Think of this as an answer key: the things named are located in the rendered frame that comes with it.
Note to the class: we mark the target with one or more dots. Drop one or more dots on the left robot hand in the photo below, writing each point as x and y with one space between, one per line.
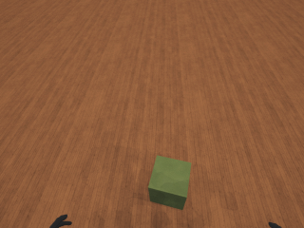
59 222

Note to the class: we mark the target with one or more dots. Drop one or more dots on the carton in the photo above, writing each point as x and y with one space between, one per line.
169 182

